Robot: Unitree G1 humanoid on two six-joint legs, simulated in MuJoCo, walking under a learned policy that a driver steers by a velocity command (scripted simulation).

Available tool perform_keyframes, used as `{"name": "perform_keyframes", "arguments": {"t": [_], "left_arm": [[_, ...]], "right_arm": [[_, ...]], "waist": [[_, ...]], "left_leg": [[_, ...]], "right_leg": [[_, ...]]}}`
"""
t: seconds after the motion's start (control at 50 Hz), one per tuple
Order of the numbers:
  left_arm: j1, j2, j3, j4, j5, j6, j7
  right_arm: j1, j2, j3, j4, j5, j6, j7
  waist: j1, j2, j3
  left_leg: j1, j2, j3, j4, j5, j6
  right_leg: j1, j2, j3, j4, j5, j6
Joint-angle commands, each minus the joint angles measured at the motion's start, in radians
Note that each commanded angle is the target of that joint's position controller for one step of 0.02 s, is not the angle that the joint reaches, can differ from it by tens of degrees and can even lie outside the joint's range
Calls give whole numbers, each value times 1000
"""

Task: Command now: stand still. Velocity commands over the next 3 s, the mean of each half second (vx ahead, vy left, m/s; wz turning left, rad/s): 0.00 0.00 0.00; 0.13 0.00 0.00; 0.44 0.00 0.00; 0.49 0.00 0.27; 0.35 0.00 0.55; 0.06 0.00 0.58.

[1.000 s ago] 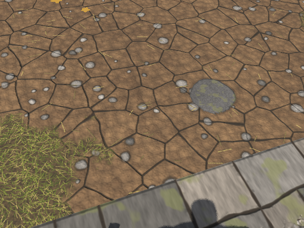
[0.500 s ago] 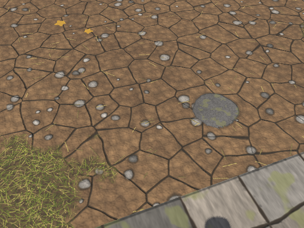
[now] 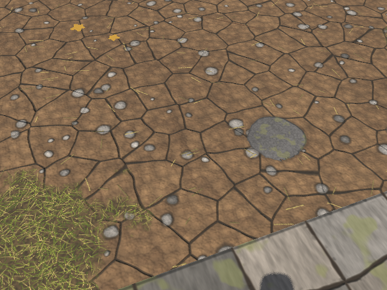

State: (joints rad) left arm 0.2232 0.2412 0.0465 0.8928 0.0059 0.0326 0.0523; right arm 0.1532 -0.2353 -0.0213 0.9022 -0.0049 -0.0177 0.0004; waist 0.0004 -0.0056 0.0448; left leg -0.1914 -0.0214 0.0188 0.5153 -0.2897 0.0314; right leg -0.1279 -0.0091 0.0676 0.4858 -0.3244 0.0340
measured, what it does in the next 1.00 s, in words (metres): stands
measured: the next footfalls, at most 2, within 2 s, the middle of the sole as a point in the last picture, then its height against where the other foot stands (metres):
left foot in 1.44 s outside the picture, level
right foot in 1.94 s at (235, 238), level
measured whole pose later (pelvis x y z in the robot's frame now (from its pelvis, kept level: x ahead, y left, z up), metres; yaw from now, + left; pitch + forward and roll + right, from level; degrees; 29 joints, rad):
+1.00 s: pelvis +0.02 -0.03 +0.00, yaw +0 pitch +0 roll +0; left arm 0.33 0.20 0.04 1.09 -0.01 -0.09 0.02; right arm 0.30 -0.27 -0.05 1.05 0.03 -0.03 -0.02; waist 0.01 0.04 -0.02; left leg -0.26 0.01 -0.01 0.66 -0.40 0.05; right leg -0.22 0.00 -0.04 0.53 -0.33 -0.06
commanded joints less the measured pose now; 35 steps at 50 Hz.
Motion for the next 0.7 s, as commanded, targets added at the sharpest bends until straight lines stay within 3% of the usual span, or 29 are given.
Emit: {"name": "perform_keyframes", "arguments": {"t": [0.02, 0.36, 0.7], "left_arm": [[17, 105, 23, -10, 0, -14, 5], [60, 74, 4, 140, -3, -35, 5], [101, 49, -12, 206, -4, -40, 6]], "right_arm": [[-19, -111, -23, -23, 0, -10, -6], [14, -105, -16, 80, 4, 3, -23], [60, -86, -11, 126, 7, 10, -30]], "waist": [[0, 16, -30], [-7, 10, -7], [-7, 5, 2]], "left_leg": [[17, 71, -81, -102, 216, 22], [9, 60, -83, -136, 135, 27], [8, 50, -74, -136, 144, 26]], "right_leg": [[-28, -20, 13, -58, 234, -12], [-66, -14, -10, -85, 183, -8], [-91, -11, -22, -95, 167, -11]]}}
